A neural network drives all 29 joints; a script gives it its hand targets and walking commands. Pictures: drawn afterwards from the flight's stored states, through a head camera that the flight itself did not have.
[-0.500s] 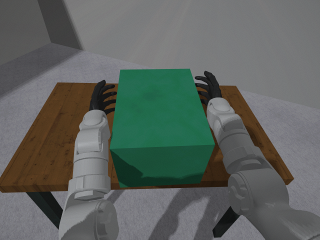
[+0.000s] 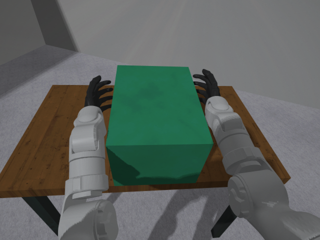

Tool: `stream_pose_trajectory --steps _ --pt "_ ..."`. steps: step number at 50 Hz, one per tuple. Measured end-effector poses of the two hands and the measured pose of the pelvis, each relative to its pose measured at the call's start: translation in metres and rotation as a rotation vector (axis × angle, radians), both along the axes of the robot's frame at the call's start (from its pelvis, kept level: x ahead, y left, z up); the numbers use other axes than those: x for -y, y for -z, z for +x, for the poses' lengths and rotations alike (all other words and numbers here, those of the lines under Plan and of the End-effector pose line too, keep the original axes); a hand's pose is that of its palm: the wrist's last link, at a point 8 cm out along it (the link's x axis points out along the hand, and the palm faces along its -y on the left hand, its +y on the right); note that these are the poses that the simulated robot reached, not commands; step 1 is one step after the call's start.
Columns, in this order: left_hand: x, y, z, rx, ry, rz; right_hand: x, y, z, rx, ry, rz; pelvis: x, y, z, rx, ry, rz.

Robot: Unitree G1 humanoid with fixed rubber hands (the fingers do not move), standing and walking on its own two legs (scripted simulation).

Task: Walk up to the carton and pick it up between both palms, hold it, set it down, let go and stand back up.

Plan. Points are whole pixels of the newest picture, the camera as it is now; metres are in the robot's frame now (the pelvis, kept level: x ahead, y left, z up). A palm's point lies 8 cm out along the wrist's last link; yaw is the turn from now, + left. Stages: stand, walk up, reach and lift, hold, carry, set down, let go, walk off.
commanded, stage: hold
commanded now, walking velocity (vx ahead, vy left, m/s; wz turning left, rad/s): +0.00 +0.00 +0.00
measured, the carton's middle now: (154, 121) +0.37 +0.00 +0.12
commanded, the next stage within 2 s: none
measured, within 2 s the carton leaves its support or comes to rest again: neither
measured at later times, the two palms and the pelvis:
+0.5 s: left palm (91, 106) +0.36 +0.15 +0.18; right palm (212, 97) +0.38 -0.15 +0.19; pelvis +0.00 +0.00 +0.00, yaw +0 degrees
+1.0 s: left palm (92, 106) +0.36 +0.15 +0.19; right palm (212, 97) +0.38 -0.15 +0.19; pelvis +0.00 +0.00 +0.00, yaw +0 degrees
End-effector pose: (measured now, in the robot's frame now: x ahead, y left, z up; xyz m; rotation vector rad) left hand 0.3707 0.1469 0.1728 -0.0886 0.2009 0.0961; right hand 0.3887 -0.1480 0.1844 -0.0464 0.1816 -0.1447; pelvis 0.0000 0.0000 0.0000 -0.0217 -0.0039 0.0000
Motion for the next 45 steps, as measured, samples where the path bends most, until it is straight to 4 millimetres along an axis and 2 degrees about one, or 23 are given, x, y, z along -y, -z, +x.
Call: stream_pose_trajectory --steps 21,28,45 --pt "-0.001 -0.005 -0.007 -0.006 -0.006 -0.002 -0.001 -0.006 -0.005 -0.003 -0.005 0.013 0.001 0.0 -0.003 0.007 -0.003 0.0" --pt "-0.004 -0.015 -0.009 0.018 -0.014 -0.003 -0.004 -0.012 -0.006 0.021 -0.009 0.025 0.001 0.0 -0.003 0.007 -0.003 0.0" --pt "-0.002 -0.013 -0.008 -0.002 -0.009 -0.002 -0.002 -0.01 -0.006 0.003 -0.005 0.027 0.001 0.0 -0.003 0.007 -0.003 0.0"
